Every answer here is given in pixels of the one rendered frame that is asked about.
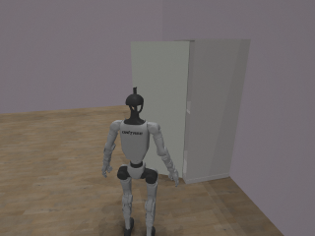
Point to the robot left shin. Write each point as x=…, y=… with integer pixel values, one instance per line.
x=127, y=210

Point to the robot right hand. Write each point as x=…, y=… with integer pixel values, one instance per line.
x=175, y=177

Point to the robot shin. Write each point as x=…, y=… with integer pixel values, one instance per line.
x=127, y=210
x=150, y=219

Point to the right robot upper arm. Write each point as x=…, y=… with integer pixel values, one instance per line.
x=155, y=130

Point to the left robot upper arm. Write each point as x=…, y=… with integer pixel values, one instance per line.
x=112, y=135

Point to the robot left hand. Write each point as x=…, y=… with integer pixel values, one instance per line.
x=107, y=168

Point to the robot right shin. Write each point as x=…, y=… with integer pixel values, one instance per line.
x=150, y=219

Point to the handle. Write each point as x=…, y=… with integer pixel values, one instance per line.
x=135, y=91

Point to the robot right forearm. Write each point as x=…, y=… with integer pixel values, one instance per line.
x=168, y=162

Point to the fridge door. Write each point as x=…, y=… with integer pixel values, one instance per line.
x=160, y=72

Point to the robot left forearm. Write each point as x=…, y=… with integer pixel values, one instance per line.
x=106, y=156

